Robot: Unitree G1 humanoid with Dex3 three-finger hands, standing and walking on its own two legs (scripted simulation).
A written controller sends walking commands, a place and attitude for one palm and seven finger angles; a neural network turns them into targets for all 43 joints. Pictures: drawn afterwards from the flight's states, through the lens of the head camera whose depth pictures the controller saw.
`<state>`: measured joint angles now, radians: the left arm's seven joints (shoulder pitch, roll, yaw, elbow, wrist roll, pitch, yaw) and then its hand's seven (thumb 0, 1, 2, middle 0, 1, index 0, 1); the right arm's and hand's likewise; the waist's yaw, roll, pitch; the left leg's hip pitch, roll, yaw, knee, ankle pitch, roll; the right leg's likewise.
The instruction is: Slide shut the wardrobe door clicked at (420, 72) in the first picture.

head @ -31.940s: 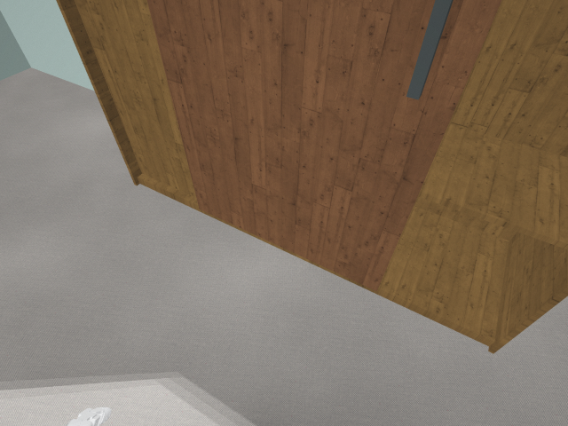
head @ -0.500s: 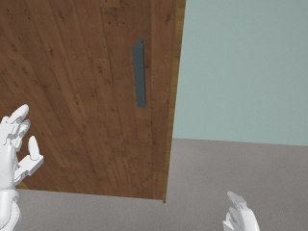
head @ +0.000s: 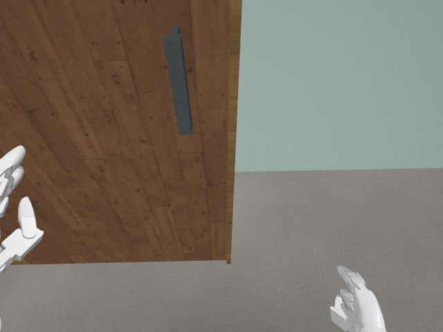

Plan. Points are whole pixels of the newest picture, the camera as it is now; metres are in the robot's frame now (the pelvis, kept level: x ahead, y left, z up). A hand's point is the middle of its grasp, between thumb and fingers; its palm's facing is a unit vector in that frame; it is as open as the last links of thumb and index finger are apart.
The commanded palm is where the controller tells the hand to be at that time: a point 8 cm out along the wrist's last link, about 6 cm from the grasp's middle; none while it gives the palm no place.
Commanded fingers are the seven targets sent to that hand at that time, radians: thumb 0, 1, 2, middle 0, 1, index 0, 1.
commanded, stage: step back with the hand held close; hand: left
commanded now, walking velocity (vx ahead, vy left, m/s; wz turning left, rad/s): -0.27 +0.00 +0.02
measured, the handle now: (181, 83) +0.49 +0.12 +0.20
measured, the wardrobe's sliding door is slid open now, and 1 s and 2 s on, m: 0.00 0.00 0.00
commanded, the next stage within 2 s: stop stepping back and stand still in 0.70 s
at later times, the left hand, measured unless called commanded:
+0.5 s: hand out of the picture +0.08 +0.28 +0.16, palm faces +0.53 -0.71 -0.46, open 7.5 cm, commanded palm +0.02 +0.31 +0.17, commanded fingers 0.00 0.90 0.90 -0.20 -0.30 -0.20 -0.30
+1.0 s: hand out of the picture -0.09 +0.32 +0.16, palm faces +0.67 -0.64 -0.38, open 7.5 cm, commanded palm -0.16 +0.32 +0.17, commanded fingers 0.00 0.90 0.90 -0.20 -0.30 -0.20 -0.30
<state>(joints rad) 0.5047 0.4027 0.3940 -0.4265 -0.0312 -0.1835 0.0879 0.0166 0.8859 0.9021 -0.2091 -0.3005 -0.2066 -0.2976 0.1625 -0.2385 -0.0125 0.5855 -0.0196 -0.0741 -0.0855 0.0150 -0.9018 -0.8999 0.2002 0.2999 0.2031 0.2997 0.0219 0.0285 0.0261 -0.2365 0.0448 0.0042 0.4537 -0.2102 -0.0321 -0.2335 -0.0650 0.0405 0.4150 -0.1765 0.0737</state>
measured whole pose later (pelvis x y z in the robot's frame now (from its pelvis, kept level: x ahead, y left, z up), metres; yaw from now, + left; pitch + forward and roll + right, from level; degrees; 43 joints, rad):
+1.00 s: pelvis -0.23 +0.00 -0.02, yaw +12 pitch -4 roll -2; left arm 0.38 0.39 0.45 -0.42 -0.01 -0.24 0.14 0.01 0.88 0.90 -0.21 -0.30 -0.21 -0.30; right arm 0.22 -0.20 -0.01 0.64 -0.01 -0.19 -0.07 0.02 -0.90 -0.90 0.20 0.30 0.20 0.30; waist 0.03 -0.01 0.04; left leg -0.45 0.04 0.04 0.65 -0.18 0.05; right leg -0.51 0.05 0.07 1.04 -0.42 0.03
